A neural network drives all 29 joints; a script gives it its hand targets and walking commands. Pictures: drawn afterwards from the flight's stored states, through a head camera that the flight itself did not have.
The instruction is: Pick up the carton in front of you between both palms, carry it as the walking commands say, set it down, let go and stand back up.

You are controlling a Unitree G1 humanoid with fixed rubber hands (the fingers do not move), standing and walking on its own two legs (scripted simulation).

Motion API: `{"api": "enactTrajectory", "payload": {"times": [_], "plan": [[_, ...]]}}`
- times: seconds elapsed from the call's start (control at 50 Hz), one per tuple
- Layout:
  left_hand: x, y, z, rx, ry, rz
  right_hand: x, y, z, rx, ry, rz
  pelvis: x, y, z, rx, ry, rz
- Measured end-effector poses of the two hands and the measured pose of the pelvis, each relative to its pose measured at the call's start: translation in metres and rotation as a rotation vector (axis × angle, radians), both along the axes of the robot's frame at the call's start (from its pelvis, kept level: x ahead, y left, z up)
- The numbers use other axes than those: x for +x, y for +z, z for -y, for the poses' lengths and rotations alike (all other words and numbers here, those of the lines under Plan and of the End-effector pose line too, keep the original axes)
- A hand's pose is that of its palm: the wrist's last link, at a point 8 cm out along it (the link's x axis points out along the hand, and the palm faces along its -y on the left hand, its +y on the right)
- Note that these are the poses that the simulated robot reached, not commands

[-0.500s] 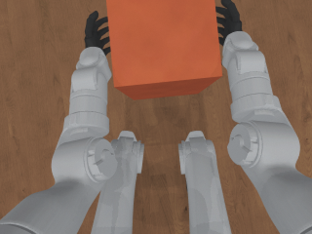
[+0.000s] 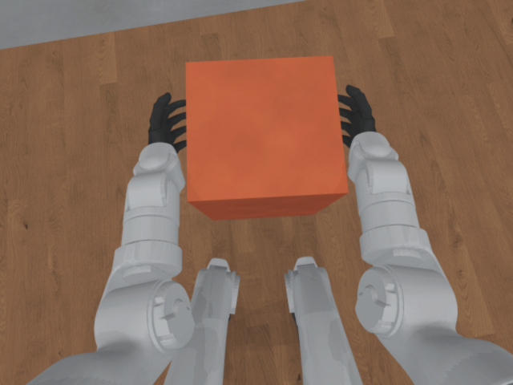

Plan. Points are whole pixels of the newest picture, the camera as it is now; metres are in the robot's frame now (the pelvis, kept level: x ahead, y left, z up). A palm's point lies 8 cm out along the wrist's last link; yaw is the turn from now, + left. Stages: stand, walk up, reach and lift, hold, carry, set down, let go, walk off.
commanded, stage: reach and lift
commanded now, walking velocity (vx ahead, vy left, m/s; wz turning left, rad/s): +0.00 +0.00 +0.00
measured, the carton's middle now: (261, 153) +0.47 +0.00 -0.12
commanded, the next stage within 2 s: hold in 1.92 s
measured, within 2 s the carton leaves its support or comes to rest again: neither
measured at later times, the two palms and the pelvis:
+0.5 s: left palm (107, 129) +0.41 +0.15 +0.11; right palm (411, 123) +0.41 -0.15 +0.11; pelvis +0.05 +0.00 +0.14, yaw -1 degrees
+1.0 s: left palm out of the picture +0.37 +0.15 +0.24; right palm out of the picture +0.36 -0.15 +0.24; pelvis +0.08 +0.01 +0.22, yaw -1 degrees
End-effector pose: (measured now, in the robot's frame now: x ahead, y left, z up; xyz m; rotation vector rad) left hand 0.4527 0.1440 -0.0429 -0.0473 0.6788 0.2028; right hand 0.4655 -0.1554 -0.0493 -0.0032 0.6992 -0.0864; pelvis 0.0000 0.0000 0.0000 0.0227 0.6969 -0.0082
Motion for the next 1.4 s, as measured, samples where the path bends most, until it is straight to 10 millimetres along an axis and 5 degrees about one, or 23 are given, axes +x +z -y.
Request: {"api": "enactTrajectory", "payload": {"times": [0.6, 0.92, 1.4], "plan": [[-0.053, 0.186, -0.005, -0.004, -0.039, 0.001, -0.065, 0.187, -0.005, 0.005, -0.048, 0.001, 0.061, 0.165, -0.003, -0.020, -0.004, 0.366], [-0.076, 0.275, -0.008, 0.019, -0.086, 0.030, -0.096, 0.277, -0.007, -0.013, -0.063, 0.031, 0.082, 0.216, -0.005, -0.028, -0.003, 0.650], [-0.083, 0.294, -0.006, 0.030, -0.091, 0.012, -0.101, 0.297, -0.005, -0.025, -0.050, 0.013, 0.067, 0.220, -0.003, -0.028, -0.005, 0.759]]}}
